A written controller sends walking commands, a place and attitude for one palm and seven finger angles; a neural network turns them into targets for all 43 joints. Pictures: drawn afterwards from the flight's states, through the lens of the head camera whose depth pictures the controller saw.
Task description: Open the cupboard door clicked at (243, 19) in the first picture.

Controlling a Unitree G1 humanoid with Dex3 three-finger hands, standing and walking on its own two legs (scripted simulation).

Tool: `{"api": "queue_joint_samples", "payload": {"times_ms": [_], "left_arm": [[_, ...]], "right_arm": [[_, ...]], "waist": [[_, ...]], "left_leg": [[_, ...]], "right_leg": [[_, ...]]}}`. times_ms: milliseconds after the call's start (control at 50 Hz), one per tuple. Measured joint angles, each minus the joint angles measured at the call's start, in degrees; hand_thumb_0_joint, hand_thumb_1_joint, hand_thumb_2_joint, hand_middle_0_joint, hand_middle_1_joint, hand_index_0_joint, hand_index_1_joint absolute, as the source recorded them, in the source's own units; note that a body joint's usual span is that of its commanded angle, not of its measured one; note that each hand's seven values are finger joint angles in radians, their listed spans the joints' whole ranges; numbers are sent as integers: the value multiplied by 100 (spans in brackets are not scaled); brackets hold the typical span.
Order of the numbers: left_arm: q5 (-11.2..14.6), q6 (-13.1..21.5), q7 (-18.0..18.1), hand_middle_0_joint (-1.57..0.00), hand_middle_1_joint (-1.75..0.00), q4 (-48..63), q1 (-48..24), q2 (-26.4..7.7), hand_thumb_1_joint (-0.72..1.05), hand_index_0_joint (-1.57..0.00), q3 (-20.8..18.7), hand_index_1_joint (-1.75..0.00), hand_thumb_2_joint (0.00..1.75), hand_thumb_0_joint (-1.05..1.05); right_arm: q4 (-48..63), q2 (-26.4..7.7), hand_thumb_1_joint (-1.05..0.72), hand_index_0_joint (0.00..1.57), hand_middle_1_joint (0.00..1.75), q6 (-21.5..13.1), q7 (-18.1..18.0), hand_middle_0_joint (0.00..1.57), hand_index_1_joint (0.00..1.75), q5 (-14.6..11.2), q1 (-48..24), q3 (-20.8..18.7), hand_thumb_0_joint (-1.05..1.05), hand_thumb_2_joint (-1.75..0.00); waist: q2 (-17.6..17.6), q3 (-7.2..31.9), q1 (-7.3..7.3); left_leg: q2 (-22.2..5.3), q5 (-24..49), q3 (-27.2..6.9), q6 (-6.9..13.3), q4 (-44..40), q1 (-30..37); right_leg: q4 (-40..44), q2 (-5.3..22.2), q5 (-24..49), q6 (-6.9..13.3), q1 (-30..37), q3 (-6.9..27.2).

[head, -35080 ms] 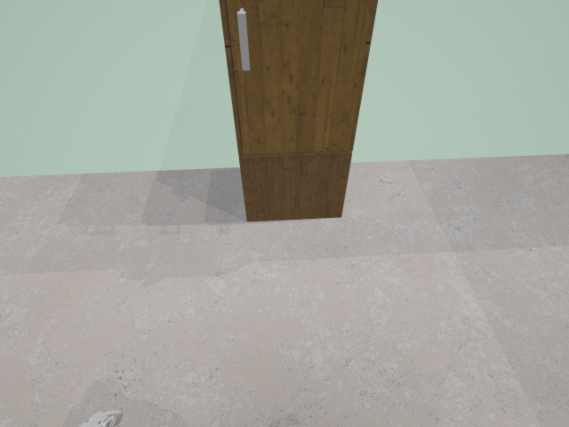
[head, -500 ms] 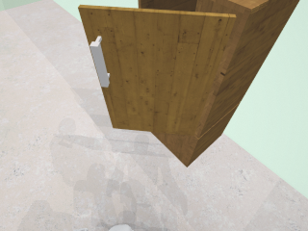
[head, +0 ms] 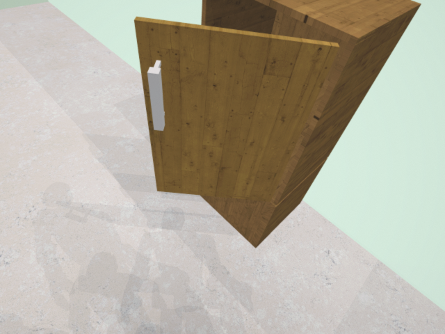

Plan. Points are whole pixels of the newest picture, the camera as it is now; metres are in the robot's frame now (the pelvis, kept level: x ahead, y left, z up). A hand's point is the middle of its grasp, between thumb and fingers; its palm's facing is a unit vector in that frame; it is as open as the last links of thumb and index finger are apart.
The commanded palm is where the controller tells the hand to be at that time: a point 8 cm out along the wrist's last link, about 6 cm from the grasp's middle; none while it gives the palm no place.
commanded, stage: come to a stop and stand still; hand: left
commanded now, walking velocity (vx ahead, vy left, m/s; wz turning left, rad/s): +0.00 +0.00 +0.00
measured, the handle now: (158, 96) +0.60 +0.19 +0.08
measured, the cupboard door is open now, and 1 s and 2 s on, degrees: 43 43 43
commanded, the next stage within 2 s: look again from close up in 0.56 s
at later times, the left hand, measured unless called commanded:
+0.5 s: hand out of the picture -0.01 +0.11 -0.19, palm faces +0.06 -0.98 -0.18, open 7.3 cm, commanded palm none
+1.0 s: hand out of the picture +0.01 +0.13 -0.18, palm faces +0.01 -0.97 -0.22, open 7.4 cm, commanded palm none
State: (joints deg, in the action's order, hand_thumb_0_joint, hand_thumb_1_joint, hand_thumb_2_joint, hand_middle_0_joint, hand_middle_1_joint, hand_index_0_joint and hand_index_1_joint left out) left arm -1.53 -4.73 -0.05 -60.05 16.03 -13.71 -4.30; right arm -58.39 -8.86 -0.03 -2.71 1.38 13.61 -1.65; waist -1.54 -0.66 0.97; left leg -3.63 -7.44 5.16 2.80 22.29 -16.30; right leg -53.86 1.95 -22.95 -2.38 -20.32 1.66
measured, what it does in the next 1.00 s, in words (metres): steps on the spot: right foot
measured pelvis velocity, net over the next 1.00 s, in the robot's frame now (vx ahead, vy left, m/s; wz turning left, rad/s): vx -0.01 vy -0.05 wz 0.00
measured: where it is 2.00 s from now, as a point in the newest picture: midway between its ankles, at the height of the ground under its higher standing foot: outside the picture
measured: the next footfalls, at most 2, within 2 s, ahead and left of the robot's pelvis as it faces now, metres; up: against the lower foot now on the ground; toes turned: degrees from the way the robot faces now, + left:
right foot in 0.18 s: -0.01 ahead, -0.17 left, +0.00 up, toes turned -2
right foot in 1.86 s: +0.12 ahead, -0.15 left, +0.00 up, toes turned +0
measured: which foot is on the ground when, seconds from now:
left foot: down 0.00-1.00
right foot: up 0.00-0.16, down 0.18-1.00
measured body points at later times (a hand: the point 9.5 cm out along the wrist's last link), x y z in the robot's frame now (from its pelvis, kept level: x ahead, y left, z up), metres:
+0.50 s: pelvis -0.01 -0.07 -0.01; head +0.00 -0.06 +0.44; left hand -0.01 +0.16 -0.17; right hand -0.01 -0.28 -0.17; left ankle -0.02 +0.06 -0.75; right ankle -0.05 -0.17 -0.75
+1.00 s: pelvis -0.01 -0.05 -0.01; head -0.01 -0.06 +0.44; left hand +0.01 +0.18 -0.17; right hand +0.02 -0.28 -0.17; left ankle -0.02 +0.06 -0.75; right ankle -0.05 -0.17 -0.75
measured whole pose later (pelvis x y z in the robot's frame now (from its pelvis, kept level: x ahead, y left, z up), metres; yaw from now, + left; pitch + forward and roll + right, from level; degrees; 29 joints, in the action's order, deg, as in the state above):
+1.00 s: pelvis -0.01 -0.05 -0.01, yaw +0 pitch -1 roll +0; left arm -1.0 1.0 2.4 -61.4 16.5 -8.9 0.7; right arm -60.9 -10.3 -0.9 -1.6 0.6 15.0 0.4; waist 1.1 -0.6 0.3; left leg -0.5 -16.8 3.6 0.7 29.9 -11.9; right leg -30.0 1.4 -19.5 -0.3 -9.2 -1.6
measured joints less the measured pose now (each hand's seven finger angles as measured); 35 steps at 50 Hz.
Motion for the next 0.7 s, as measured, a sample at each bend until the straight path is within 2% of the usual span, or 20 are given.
{"api": "queue_joint_samples", "payload": {"times_ms": [100,140,180,240,320,360,400,440,500,560,660,700], "left_arm": [[36,74,-15,-19,-30,62,-138,130,91,-19,82,-30,90,0],[56,147,-7,-19,-30,91,-161,187,91,-19,109,-30,90,0],[43,257,27,-19,-30,141,-109,174,91,-20,130,-30,90,0],[11,247,99,-19,-30,9,-142,394,91,-20,226,-30,90,0],[39,345,170,-20,-30,-129,-83,513,93,-20,290,-30,90,1],[50,401,179,-20,-30,-194,-82,517,93,-20,307,-30,90,1],[77,451,173,-20,-30,-263,-80,536,94,-20,335,-30,90,1],[111,455,177,-20,-30,-360,-141,504,94,-20,341,-30,90,1],[121,441,187,-20,-30,-418,-144,491,94,-20,343,-30,90,1],[120,434,171,-20,-30,-464,-136,524,94,-20,360,-30,90,1],[111,460,155,-20,-30,-520,-71,560,92,-20,391,-30,90,1],[65,574,263,-20,-30,-462,-1,623,92,-20,438,-30,90,0]], "right_arm": [[-229,-142,-91,21,30,107,82,21,30,36,274,-102,0,-90],[-326,-185,-91,21,30,155,100,21,30,25,380,-140,0,-90],[-392,-167,-91,21,30,201,109,21,30,-21,480,-159,0,-90],[-489,-267,-91,20,30,319,159,21,30,-42,534,-176,1,-90],[-528,-208,-91,20,30,291,191,20,30,-39,567,-136,1,-90],[-531,-131,-91,20,30,236,176,20,30,-51,530,-103,1,-90],[-546,-82,-91,20,30,134,141,20,30,-62,485,-51,1,-90],[-644,50,-91,20,30,55,84,20,30,-68,365,4,1,-90],[-692,182,-92,20,30,0,22,20,30,-54,220,93,1,-90],[-733,118,-94,20,30,-5,-7,21,30,-70,131,100,2,-90],[-722,35,-93,20,30,-12,22,20,30,-82,39,105,2,-90],[-598,-60,-93,20,30,-2,70,20,30,-102,12,114,2,-90]], "waist": [[127,17,137],[137,40,152],[-72,107,104],[151,87,95],[243,103,89],[251,65,81],[331,37,68],[230,-28,46],[104,-62,-51],[123,-95,-100],[144,-99,-100],[256,-99,-117]], "left_leg": [[-54,149,-74,-130,-74,-46],[-25,181,-81,-205,-45,-78],[141,-40,32,-312,229,-238],[146,-1118,-197,-383,1093,-494],[158,-1195,-304,-401,1736,-445],[141,-1128,-307,-421,1475,-196],[95,-584,-371,-357,834,162],[139,-794,-381,-305,706,264],[175,-750,-306,-338,527,394],[192,-665,-280,-345,373,489],[207,-575,-261,-355,160,602],[123,-696,-299,-346,466,394]], "right_leg": [[1228,15,-219,168,454,-316],[2025,-23,56,241,790,-454],[2909,79,250,383,1087,-338],[2815,-1,660,309,1066,-416],[2978,-99,711,296,1212,-504],[2932,-167,675,323,1206,-539],[2757,-274,568,330,1126,-590],[2676,-232,504,303,1129,-604],[2807,-198,570,321,1210,-535],[2909,-184,616,326,1275,-513],[3050,-176,673,335,1350,-499],[3041,-260,698,330,1271,-497]]}}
